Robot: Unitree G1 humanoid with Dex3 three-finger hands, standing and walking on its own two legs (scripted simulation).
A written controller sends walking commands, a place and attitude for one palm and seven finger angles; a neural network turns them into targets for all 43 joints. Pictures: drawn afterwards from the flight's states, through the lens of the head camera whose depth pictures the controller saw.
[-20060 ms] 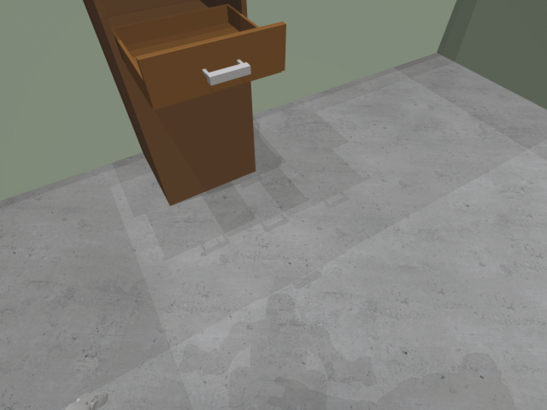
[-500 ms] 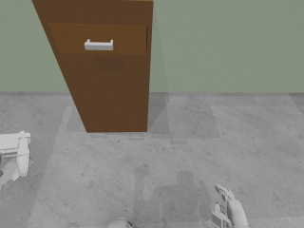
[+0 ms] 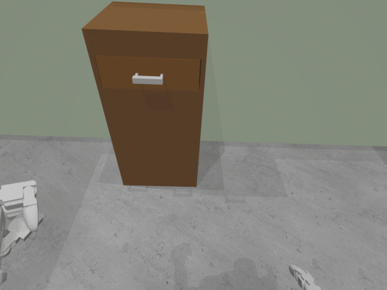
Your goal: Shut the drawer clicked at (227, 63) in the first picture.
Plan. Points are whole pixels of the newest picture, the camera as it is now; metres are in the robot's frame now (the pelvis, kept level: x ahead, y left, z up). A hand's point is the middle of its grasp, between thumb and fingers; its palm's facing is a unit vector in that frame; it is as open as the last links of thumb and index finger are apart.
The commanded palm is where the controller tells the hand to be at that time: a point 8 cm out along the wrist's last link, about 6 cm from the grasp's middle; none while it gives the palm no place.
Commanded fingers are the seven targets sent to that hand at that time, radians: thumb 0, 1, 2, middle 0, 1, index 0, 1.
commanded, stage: stop stepping back and stand still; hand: left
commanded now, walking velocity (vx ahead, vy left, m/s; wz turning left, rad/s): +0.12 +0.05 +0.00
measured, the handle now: (148, 77) +0.91 +0.25 +0.01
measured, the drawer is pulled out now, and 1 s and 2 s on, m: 0.00 0.00 0.00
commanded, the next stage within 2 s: let the arm hang, fingers relaxed in 0.12 s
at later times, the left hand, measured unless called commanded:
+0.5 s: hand out of the picture +0.09 +0.19 -0.16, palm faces +0.06 -0.97 -0.22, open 3.1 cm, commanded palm none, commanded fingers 0.00 0.90 0.90 -0.80 -0.95 -0.80 -0.95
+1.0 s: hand out of the picture -0.04 +0.17 -0.16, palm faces +0.05 -0.98 -0.20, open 7.0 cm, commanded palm none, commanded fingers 0.00 0.90 0.90 -0.20 -0.30 -0.20 -0.30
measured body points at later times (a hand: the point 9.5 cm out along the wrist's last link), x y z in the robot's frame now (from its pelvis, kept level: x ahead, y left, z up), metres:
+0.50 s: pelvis +0.00 +0.01 +0.00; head +0.00 +0.02 +0.45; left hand +0.09 +0.24 -0.14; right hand +0.06 -0.24 -0.14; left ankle +0.04 +0.11 -0.73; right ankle +0.00 -0.10 -0.73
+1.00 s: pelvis +0.00 +0.01 +0.01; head +0.00 +0.00 +0.46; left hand -0.05 +0.22 -0.15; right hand -0.01 -0.20 -0.16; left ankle +0.04 +0.11 -0.73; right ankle +0.00 -0.10 -0.73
